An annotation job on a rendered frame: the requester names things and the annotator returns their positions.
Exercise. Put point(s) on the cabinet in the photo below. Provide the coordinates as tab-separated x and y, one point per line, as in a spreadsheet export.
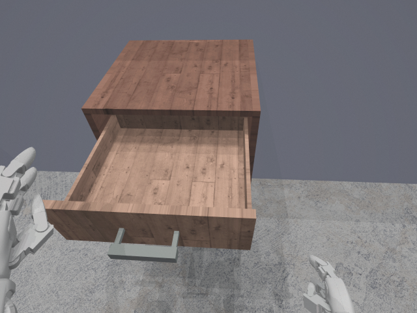
180	77

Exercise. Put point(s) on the left robot forearm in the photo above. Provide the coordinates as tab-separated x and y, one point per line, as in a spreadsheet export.
7	289

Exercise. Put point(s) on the handle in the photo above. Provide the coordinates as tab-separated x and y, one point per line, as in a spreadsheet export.
120	251

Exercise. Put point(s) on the robot right hand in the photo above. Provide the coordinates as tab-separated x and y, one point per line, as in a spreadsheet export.
332	296

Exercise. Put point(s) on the drawer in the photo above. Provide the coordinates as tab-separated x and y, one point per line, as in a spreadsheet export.
156	174

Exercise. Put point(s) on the robot left hand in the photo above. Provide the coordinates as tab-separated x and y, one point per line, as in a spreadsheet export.
15	180

